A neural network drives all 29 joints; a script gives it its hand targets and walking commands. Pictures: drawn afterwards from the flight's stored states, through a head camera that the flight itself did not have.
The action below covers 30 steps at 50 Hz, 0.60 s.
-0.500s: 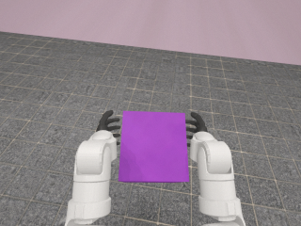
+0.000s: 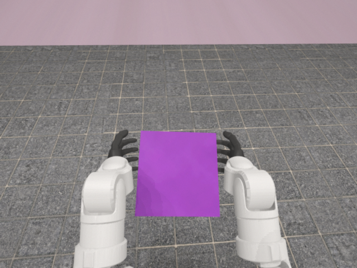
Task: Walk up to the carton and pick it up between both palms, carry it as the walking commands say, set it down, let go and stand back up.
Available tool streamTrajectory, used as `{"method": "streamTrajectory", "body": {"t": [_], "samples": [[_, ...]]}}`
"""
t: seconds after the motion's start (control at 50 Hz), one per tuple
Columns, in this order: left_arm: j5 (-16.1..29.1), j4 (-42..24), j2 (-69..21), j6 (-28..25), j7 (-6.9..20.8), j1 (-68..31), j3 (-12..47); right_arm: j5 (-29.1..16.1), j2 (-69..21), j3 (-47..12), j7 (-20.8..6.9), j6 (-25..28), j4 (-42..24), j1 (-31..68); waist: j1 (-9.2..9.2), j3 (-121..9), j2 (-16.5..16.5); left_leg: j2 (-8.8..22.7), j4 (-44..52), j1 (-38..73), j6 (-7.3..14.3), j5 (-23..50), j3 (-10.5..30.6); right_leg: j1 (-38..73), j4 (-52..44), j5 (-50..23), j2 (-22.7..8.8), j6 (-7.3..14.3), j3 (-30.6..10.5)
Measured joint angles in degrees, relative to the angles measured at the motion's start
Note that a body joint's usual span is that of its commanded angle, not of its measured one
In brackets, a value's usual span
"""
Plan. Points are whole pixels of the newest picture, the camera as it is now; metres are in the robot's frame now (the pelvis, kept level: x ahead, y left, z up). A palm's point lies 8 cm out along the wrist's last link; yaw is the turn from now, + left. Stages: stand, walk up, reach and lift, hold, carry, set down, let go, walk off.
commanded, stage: carry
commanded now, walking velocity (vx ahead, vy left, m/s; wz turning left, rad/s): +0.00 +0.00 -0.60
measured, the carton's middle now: (175, 178) +0.32 +0.02 +0.00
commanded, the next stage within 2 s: none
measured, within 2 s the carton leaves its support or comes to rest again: neither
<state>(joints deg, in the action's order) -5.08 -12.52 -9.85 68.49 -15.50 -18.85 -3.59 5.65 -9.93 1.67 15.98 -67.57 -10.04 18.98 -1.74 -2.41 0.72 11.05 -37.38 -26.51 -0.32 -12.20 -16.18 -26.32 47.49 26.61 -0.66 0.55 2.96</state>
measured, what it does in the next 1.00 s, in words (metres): walks backwards, turning right: left foot, then right foot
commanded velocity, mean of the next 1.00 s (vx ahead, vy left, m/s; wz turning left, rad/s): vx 0.00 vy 0.00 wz -0.60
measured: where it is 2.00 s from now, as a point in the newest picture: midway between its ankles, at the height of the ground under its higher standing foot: outside the picture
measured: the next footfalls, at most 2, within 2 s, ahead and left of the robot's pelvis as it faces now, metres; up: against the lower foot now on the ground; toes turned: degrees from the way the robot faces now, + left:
left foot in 0.32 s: +0.02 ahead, +0.11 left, +0.00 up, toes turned -5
right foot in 0.62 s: -0.07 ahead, -0.16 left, +0.00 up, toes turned -29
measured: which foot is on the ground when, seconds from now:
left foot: down 0.00-0.06, up 0.08-0.30, down 0.32-0.64, up 0.66-1.00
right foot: down 0.00-0.34, up 0.36-0.60, down 0.62-1.00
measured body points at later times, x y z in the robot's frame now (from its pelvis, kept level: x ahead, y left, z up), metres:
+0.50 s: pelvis -0.05 -0.01 +0.02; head -0.03 +0.00 +0.47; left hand +0.28 +0.03 +0.10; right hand +0.21 -0.21 +0.11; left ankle -0.02 +0.11 -0.72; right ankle -0.08 -0.12 -0.67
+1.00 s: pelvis -0.14 -0.03 +0.01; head -0.12 -0.04 +0.46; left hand +0.20 -0.12 +0.10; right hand +0.05 -0.32 +0.11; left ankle -0.08 +0.09 -0.71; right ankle -0.11 -0.14 -0.72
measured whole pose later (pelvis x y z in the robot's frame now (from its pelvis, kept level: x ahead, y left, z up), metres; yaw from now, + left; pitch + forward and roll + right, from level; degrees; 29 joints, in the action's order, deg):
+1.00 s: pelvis -0.14 -0.03 +0.01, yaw -34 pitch +5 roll +1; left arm -7.1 -11.0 -11.0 68.0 -15.5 -22.0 -4.9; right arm 5.5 -10.8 3.4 17.1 -67.9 -12.0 21.7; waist 1.5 -2.5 1.8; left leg 1.9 -39.3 -21.4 -4.4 -28.3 -3.7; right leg -27.7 29.8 6.4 4.6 3.5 -3.1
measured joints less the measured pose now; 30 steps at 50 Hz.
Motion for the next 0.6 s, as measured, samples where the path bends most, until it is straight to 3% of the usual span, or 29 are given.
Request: {"method": "streamTrajectory", "body": {"t": [0.06, 0.08, 0.12, 0.2, 0.3, 0.32, 0.34, 0.38, 0.42, 0.46, 0.54, 0.6], "samples": [[0.7, 0.3, -0.3, 0.0, 0.2, -0.7, 0.5, 0.4, 0.1, 0.9, 0.6, 0.0, -0.7, -0.1, -0.46, -0.1, -1.3, 2.1, -2.2, -1.5, -1.4, -0.7, 0.4, 2.6, -7.9, -8.2, 0.4, 0.6, 0.5], [0.7, 0.9, -0.3, -0.2, 0.3, -0.8, 1.0, 0.4, 0.2, 1.2, 0.6, 0.1, -0.7, -0.6, -0.51, -0.3, -1.3, 1.6, -4.1, -2.4, -2.8, -5.1, 2.0, 2.0, -7.5, -9.2, 0.7, 1.0, 0.3], [0.8, 1.7, -0.2, -0.2, 0.4, -0.6, 1.6, 0.0, 0.4, 1.7, 0.7, 0.0, -0.8, -1.2, -0.10, -0.5, -0.5, -1.6, -11.2, -4.8, -4.8, -13.5, 7.1, 1.2, -7.8, -8.9, 0.8, 1.6, -0.9], [-0.1, 1.2, -0.2, -0.7, 0.4, -0.4, 1.6, -1.1, 0.3, 1.6, 1.0, -0.2, -1.8, -0.8, 1.75, 0.2, -0.1, -5.8, -17.0, -5.1, -5.9, -15.1, 11.7, 0.7, -11.2, -11.6, 1.9, 1.7, -3.7], [-1.2, -0.1, -0.4, -1.8, 0.2, -1.1, 0.7, -2.1, 0.1, 1.0, 0.8, 0.6, -3.6, -0.4, 3.01, 0.3, 0.8, -8.8, -4.0, 2.6, -5.5, -13.1, 12.1, -0.7, -12.6, -14.3, 3.9, 1.3, -6.7], [-1.3, -0.3, -0.4, -1.8, 0.1, -1.2, 0.7, -2.0, 0.1, 0.9, 0.7, 0.7, -3.5, -0.3, 3.24, 0.1, 1.0, -9.0, 0.6, 5.0, -4.8, -10.3, 11.7, -1.0, -12.4, -14.6, 4.5, 1.2, -7.0], [-1.4, -0.3, -0.4, -1.8, 0.0, -1.2, 0.5, -2.0, 0.1, 0.7, 0.6, 0.9, -3.2, -0.3, 3.39, 0.2, 2.0, -9.3, 2.8, 6.0, -2.6, -5.8, 11.0, -1.2, -11.8, -14.6, 4.5, 1.0, -7.5], [-1.3, -0.8, -0.1, -1.4, -0.2, -0.2, 0.2, -2.0, 0.1, -0.1, 0.1, 0.8, -2.3, -0.4, 2.91, 0.3, 2.5, -8.3, 2.4, 6.4, -0.1, -5.0, 9.7, -2.8, -5.4, -8.1, 4.1, -0.4, -5.1], [-1.0, -1.3, 0.2, -0.5, -0.2, 0.8, 0.0, -1.7, 0.2, -0.8, -0.3, 0.2, -1.4, -0.5, 1.92, 0.4, 1.6, -6.3, 3.0, 7.5, 0.3, -5.7, 8.3, -4.6, 4.2, -1.7, 3.1, -1.4, -1.4], [-0.3, -1.3, 0.3, 0.4, -0.3, 1.0, 0.3, -1.0, 0.2, -0.8, -0.3, -0.1, -0.9, -0.8, 0.78, 0.3, 0.7, -4.5, 4.3, 8.3, -0.4, -5.2, 7.2, -4.4, 7.3, -0.5, 1.6, -1.9, 0.9], [0.8, -1.9, 0.0, 1.0, -0.5, -0.1, 0.8, 0.0, 0.1, 0.3, 0.3, -0.3, -1.5, -0.2, -0.72, 0.2, -1.2, -1.0, 4.1, 7.9, -1.8, -4.6, 5.5, -0.2, 0.9, 0.5, -0.1, -2.7, 2.8], [0.6, -1.5, -0.5, 1.0, -0.6, -1.6, 0.2, 1.0, -0.3, 0.8, 0.5, -0.4, -1.4, 1.0, -0.99, -0.3, -2.0, 1.5, 1.6, 6.4, -3.3, -5.2, 4.2, 5.0, -10.9, -4.7, -0.3, -2.7, 3.9]]}}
